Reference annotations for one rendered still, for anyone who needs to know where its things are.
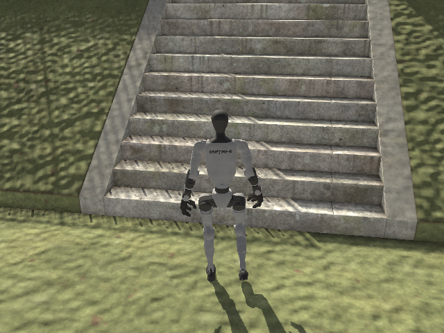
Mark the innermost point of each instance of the robot torso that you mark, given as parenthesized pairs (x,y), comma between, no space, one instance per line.
(221,161)

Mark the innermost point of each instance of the left robot upper arm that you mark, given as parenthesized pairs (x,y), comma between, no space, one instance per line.
(195,159)

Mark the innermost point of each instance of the right robot forearm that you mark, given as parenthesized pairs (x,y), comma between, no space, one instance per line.
(254,183)

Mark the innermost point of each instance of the right robot upper arm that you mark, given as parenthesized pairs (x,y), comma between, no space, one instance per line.
(242,146)

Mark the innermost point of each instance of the left robot forearm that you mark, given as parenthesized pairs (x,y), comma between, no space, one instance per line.
(189,185)

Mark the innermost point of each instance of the right robot hand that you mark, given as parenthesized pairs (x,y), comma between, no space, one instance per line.
(254,198)

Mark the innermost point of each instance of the left robot hand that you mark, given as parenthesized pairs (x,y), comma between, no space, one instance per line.
(184,207)

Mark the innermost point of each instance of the robot head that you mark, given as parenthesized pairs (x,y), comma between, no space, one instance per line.
(220,121)

